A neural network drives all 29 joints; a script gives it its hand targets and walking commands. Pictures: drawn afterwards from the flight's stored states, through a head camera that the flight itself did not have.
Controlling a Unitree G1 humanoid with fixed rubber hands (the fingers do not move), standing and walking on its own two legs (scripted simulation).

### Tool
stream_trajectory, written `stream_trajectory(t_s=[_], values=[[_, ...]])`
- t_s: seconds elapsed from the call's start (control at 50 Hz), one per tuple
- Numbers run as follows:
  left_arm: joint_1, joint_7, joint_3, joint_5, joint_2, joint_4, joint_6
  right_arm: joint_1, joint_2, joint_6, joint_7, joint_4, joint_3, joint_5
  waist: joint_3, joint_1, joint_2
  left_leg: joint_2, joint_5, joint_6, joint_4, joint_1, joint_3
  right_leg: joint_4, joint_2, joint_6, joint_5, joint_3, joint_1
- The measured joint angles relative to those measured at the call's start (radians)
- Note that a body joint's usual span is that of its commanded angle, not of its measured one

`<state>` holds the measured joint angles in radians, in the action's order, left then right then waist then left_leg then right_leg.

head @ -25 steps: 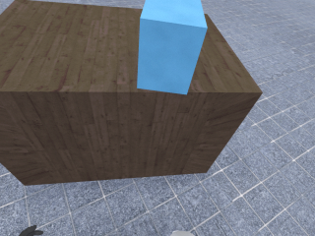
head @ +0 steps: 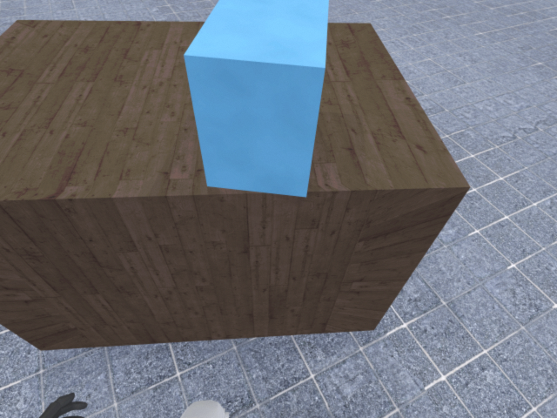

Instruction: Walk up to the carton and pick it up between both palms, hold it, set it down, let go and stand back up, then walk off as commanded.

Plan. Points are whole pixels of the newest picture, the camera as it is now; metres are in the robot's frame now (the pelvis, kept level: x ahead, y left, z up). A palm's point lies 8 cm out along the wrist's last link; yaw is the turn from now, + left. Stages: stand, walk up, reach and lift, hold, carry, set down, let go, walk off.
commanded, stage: walk up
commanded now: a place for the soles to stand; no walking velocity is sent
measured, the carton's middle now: (267, 91) +0.64 +0.06 +0.13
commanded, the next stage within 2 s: none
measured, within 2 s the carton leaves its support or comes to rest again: neither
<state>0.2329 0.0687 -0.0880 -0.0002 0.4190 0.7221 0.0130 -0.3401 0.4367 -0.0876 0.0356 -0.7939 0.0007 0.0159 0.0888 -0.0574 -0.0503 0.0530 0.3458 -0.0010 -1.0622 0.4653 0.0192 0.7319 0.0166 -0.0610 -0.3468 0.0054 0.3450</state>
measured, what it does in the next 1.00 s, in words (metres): walks ahead: left foot, then right foot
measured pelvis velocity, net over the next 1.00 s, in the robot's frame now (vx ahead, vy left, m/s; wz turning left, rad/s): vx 0.11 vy -0.07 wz -0.05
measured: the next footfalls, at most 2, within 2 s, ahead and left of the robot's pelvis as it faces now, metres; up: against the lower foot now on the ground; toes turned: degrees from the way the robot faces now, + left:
left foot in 0.20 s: +0.15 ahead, +0.16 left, +0.00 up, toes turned +2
right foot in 0.64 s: +0.16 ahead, -0.15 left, +0.00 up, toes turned -4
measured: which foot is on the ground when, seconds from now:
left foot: up 0.00-0.18, down 0.20-0.64, up 0.66-1.00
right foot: down 0.00-0.24, up 0.26-0.62, down 0.64-1.00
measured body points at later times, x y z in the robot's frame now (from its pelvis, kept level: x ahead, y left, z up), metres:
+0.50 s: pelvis +0.07 +0.01 +0.00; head +0.10 +0.05 +0.44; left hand +0.20 +0.34 -0.12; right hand +0.10 -0.33 -0.07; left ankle +0.11 +0.16 -0.72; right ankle +0.09 -0.12 -0.68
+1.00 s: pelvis +0.11 -0.07 -0.01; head +0.14 -0.07 +0.44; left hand +0.21 +0.25 -0.10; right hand +0.16 -0.40 -0.11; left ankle +0.13 +0.08 -0.68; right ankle +0.12 -0.14 -0.72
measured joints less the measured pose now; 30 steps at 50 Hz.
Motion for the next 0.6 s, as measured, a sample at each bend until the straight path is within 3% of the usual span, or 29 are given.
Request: stream_trajectory(t_s=[0.18,0.2,0.22,0.24,0.36,0.44,0.6], values=[[0.016,-0.004,0.0,0.0,0.0,0.0,-0.001,0.036,0.0,-0.001,0.002,0.0,0.0,0.0,-0.001,-0.021,0.001,0.0,0.09,0.0,0.262,-0.001,-0.001,-0.019,0.025,0.004,-0.032,0.002,-0.009],[0.016,-0.006,0.0,0.0,0.0,0.0,-0.004,0.036,0.001,-0.004,0.004,0.001,0.0,0.0,-0.001,-0.021,0.002,-0.001,0.045,0.0,0.34,-0.012,-0.001,-0.016,0.026,0.008,-0.039,0.004,-0.009],[0.016,-0.007,0.0,0.0,0.0,0.0,-0.009,0.036,0.0,-0.009,0.008,0.001,0.0,0.0,0.001,-0.02,0.002,-0.002,-0.086,0.0,0.391,-0.026,-0.001,0.0,0.026,0.011,-0.049,0.004,-0.009],[0.016,-0.008,0.0,0.0,0.0,0.001,-0.013,0.036,0.0,-0.016,0.012,0.0,0.0,0.0,0.007,-0.012,-0.003,-0.007,-0.146,-0.002,0.385,-0.029,0.001,0.033,0.02,0.011,-0.055,0.003,-0.005],[0.016,-0.001,0.001,0.0,0.017,0.0,-0.039,0.005,0.0,-0.022,0.035,0.0,0.0,0.0,-0.011,0.052,-0.009,0.008,-0.042,-0.002,0.35,-0.081,0.001,0.291,0.007,0.011,-0.099,0.002,0.083],[0.016,0.011,-0.013,0.0,0.053,0.0,-0.046,-0.021,0.0,-0.022,0.036,0.0,0.0,0.0,-0.011,0.084,-0.031,0.012,-0.038,-0.002,0.355,-0.084,0.001,0.293,-0.032,0.02,-0.099,0.002,0.132],[0.015,0.02,-0.025,0.0,0.063,0.0,-0.055,-0.08,0.001,-0.022,0.036,0.0,0.0,0.0,-0.012,0.107,-0.038,0.035,0.012,-0.016,0.307,-0.081,0.001,0.259,-0.06,0.022,-0.1,0.002,0.145]])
